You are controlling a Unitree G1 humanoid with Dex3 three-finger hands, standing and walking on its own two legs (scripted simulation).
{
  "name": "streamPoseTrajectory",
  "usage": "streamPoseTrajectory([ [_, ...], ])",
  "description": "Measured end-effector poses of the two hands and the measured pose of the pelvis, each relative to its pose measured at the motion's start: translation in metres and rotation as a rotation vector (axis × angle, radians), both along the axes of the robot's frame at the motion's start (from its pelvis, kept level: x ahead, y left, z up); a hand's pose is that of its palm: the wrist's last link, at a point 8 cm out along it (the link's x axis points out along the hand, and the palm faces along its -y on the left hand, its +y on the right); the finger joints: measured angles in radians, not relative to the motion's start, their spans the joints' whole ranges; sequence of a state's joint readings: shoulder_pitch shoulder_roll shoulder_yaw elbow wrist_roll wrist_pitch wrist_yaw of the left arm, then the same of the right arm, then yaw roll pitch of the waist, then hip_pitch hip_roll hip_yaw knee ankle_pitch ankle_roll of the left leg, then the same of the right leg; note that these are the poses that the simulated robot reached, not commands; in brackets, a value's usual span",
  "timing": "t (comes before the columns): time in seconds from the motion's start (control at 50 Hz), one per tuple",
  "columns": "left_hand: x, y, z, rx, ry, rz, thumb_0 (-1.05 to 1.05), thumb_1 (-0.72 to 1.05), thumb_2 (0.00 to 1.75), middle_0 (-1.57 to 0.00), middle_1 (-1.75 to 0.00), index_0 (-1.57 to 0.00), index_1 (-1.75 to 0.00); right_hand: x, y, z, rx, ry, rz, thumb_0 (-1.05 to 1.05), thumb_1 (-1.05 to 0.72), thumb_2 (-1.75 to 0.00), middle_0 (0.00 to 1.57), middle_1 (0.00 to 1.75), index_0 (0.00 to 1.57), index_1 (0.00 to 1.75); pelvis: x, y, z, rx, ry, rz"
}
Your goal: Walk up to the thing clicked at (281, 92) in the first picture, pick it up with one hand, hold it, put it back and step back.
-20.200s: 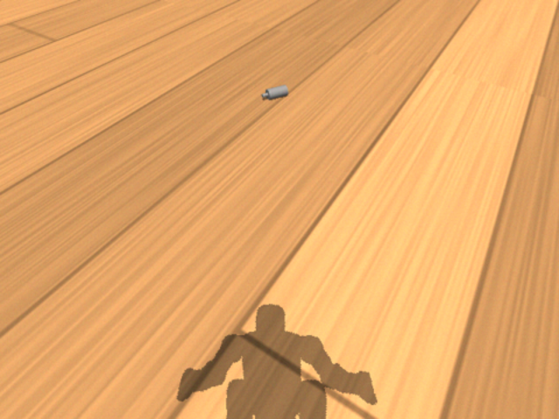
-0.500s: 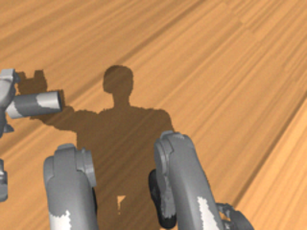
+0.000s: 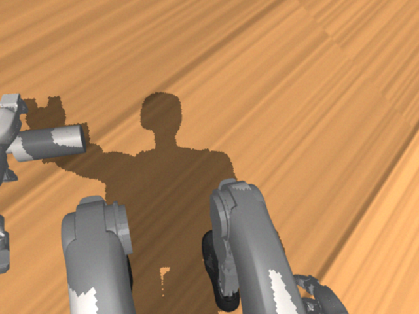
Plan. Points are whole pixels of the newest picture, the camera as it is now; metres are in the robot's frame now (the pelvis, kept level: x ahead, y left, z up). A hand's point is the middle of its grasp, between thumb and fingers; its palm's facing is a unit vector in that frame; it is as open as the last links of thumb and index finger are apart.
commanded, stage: approach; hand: left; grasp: from above
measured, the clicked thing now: (42, 144) +0.47 +0.31 -0.30
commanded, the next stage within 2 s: close in in 0.60 s
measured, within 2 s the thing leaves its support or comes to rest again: neither
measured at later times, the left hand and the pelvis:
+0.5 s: hand (54, 120) +0.49 +0.26 -0.18, palm faces -0.40 -0.04 -0.92, open 13.8 cm; pelvis +0.00 +0.00 -0.01, yaw -1 degrees
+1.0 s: hand (36, 143) +0.44 +0.29 -0.20, palm faces -0.48 -0.08 -0.87, open 13.6 cm; pelvis +0.00 +0.00 +0.00, yaw -1 degrees
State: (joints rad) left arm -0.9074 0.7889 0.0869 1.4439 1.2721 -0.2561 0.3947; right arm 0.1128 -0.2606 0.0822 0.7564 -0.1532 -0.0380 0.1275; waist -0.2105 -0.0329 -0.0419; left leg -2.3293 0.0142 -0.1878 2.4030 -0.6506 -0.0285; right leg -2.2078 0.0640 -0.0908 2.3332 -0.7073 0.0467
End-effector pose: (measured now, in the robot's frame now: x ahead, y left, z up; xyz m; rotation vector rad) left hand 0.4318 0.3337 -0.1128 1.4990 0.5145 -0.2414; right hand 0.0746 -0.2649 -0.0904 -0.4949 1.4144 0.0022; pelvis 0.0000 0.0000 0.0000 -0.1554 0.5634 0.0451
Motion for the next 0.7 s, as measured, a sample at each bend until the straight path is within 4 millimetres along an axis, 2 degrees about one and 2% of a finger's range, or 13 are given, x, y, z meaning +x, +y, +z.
streamPoseTrajectory([
  [0.08, -0.002, -0.002, -0.004, 0.006, 0.013, -0.013, 0.0, -0.55, 1.03, -0.09, -1.03, -0.09, -1.04, -0.003, 0.0, 0.0, -0.001, 0.003, 0.001, 0.0, -0.91, -0.89, 0.2, 0.3, 0.2, 0.3, -0.001, 0.0, -0.001, 0.002, -0.002, 0.001],
  [0.16, 0.002, -0.014, -0.008, 0.004, 0.016, -0.048, -0.01, -0.54, 1.02, -0.09, -1.04, -0.09, -1.04, -0.006, 0.0, -0.001, -0.002, 0.008, 0.003, 0.0, -0.91, -0.89, 0.2, 0.3, 0.2, 0.3, -0.001, -0.001, -0.003, 0.005, 0.0, 0.001],
  [0.34, 0.042, -0.066, -0.007, -0.02, -0.082, -0.115, -0.01, -0.52, 1.01, -0.09, -1.07, -0.1, -1.06, -0.02, -0.001, 0.002, -0.016, 0.002, -0.013, 0.0, -0.91, -0.89, 0.2, 0.3, 0.2, 0.3, -0.002, -0.002, -0.006, 0.001, 0.005, -0.01],
  [0.44, 0.056, -0.08, -0.008, 0.007, -0.086, -0.073, 0.0, -0.52, 1.01, -0.09, -1.07, -0.1, -1.06, -0.036, 0.0, 0.004, -0.002, 0.017, -0.047, 0.0, -0.91, -0.89, 0.2, 0.3, 0.2, 0.3, -0.001, -0.002, -0.006, 0.002, 0.015, -0.02],
  [0.54, 0.053, -0.073, -0.007, 0.038, -0.056, -0.01, 0.0, -0.51, 1.03, -0.1, -1.06, -0.11, -1.05, -0.048, 0.003, -0.001, 0.037, 0.043, -0.076, 0.0, -0.91, -0.89, 0.2, 0.3, 0.2, 0.3, 0.001, -0.003, -0.005, 0.012, 0.018, -0.026],
  [0.7, 0.029, -0.029, -0.008, 0.036, 0.04, 0.08, 0.0, -0.52, 1.02, -0.11, -1.04, -0.11, -1.04, -0.038, 0.005, -0.01, 0.066, 0.05, -0.062, 0.0, -0.91, -0.89, 0.21, 0.3, 0.2, 0.3, 0.0, -0.003, -0.006, 0.018, 0.0, -0.018],
])
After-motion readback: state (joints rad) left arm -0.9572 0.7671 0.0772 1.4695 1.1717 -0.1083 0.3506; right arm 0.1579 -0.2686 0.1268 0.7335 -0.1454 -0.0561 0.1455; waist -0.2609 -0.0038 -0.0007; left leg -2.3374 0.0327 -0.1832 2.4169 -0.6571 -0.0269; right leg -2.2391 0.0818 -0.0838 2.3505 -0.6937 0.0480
